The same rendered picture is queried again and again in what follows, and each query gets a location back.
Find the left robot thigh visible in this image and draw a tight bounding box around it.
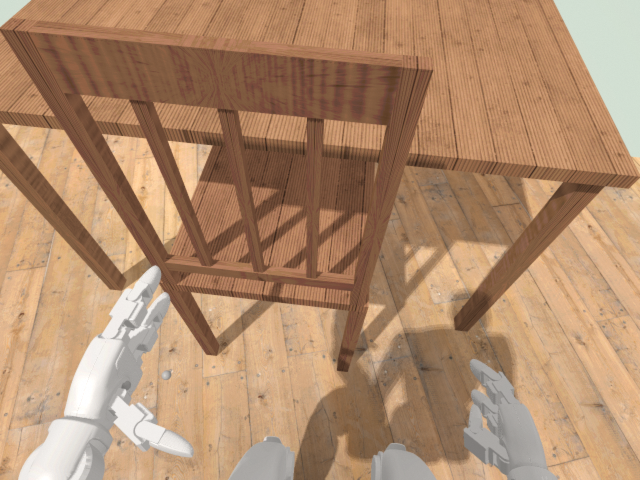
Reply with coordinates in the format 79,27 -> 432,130
228,442 -> 295,480

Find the robot left hand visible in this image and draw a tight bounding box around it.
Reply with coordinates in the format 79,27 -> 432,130
64,265 -> 194,458

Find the table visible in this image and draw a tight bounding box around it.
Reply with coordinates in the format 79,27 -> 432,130
0,0 -> 640,332

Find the chair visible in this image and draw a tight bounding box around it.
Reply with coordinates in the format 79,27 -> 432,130
0,18 -> 433,372

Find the robot left forearm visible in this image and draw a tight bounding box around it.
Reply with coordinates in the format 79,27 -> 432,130
18,416 -> 113,480

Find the robot thigh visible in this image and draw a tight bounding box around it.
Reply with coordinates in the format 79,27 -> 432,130
228,442 -> 295,480
371,449 -> 437,480

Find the right robot thigh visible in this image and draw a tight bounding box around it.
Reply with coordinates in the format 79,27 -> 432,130
371,449 -> 437,480

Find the robot right hand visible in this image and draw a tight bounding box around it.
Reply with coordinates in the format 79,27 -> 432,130
464,359 -> 548,478

